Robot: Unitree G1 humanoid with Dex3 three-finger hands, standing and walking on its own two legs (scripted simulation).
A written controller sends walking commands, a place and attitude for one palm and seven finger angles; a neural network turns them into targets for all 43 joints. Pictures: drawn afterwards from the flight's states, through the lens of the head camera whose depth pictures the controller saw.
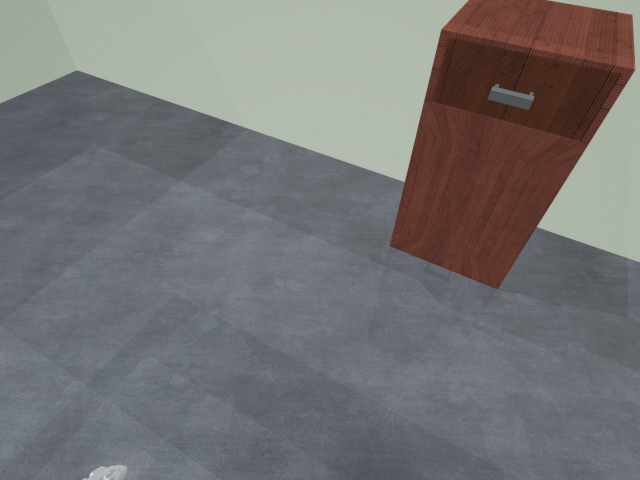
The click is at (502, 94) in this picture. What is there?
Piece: drawer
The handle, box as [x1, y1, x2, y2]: [487, 84, 534, 109]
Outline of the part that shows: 487,99 528,109 534,96 531,92 527,95 502,89 498,87 498,84 496,84 492,87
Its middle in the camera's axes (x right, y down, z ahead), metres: +0.51 -0.38 +1.02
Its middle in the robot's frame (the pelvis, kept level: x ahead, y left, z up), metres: +1.05 -0.46 +0.00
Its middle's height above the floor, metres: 0.77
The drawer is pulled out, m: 0.00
